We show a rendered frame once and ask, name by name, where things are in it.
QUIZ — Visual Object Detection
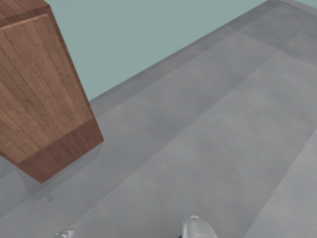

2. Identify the robot right thigh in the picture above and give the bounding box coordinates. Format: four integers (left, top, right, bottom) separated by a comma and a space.
181, 218, 218, 238

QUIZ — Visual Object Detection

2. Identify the cupboard door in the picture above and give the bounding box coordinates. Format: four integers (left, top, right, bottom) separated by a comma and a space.
0, 13, 92, 164

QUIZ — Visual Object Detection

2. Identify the robot left hand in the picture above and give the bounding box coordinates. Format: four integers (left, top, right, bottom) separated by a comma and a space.
52, 228, 75, 238

